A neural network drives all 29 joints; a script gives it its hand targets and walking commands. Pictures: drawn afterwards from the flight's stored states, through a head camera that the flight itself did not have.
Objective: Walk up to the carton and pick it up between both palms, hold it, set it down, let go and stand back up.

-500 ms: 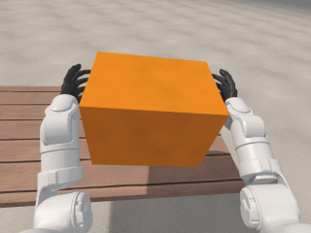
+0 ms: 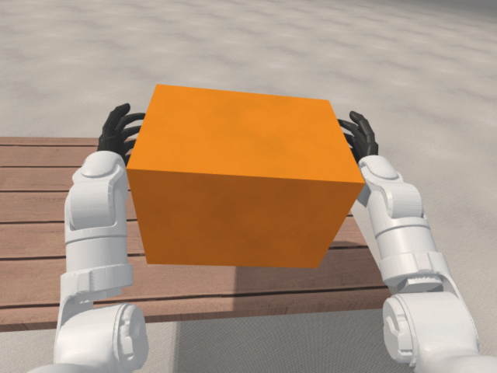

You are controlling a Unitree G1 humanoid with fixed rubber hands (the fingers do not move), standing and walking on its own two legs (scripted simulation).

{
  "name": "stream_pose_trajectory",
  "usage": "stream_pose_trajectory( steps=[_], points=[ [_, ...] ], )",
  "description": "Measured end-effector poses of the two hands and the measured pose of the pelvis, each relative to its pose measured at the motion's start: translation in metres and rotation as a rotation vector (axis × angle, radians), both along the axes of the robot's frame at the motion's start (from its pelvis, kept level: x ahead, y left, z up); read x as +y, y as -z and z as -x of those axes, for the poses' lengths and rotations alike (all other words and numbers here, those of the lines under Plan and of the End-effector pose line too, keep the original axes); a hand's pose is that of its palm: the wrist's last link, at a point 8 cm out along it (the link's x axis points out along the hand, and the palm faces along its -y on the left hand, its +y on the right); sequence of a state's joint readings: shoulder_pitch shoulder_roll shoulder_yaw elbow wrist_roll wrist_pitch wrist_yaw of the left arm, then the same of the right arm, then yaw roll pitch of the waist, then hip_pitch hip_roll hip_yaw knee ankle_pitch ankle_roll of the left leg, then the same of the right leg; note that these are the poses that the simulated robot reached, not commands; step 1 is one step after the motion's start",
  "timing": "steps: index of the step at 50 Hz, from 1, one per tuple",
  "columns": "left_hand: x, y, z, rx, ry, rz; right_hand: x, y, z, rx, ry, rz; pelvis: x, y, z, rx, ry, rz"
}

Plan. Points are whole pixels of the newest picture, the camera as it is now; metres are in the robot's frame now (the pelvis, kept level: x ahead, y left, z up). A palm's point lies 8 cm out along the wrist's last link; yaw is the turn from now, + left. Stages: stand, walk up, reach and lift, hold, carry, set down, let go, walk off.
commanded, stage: hold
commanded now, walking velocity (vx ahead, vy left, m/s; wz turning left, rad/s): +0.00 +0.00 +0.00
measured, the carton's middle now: (240, 179) +0.37 +0.01 +0.15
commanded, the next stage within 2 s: none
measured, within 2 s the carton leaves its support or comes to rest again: neither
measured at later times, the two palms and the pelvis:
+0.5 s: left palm (115, 156) +0.35 +0.20 +0.21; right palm (364, 159) +0.36 -0.19 +0.21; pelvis +0.00 +0.00 +0.00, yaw +0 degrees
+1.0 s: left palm (112, 153) +0.36 +0.20 +0.21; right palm (362, 156) +0.36 -0.18 +0.21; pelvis +0.00 +0.00 +0.00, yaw +0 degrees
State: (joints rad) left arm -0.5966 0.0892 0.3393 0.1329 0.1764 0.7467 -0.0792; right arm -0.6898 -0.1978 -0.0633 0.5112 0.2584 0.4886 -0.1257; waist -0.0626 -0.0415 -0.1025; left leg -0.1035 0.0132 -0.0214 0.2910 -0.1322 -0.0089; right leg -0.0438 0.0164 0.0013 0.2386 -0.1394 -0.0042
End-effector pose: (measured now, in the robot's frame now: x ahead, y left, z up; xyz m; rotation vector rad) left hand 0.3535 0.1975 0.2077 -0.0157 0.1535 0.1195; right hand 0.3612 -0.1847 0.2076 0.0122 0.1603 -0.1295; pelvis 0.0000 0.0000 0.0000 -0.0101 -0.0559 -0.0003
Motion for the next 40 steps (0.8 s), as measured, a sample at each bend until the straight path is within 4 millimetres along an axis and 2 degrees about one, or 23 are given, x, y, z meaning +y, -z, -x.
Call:
stream_pose_trajectory(
  steps=[11,40],
  points=[
    [0.0016,-0.0017,-0.0003,-0.020,0.001,0.002,0.0017,-0.0077,-0.0006,-0.020,0.000,0.008,0.0001,0.0001,-0.0020,0.003,-0.001,0.002],
    [0.0007,-0.0014,0.0021,-0.003,0.001,0.003,0.0007,-0.0047,0.0020,-0.003,0.001,0.003,-0.0007,0.0002,0.0015,-0.001,0.001,0.001]
  ],
)
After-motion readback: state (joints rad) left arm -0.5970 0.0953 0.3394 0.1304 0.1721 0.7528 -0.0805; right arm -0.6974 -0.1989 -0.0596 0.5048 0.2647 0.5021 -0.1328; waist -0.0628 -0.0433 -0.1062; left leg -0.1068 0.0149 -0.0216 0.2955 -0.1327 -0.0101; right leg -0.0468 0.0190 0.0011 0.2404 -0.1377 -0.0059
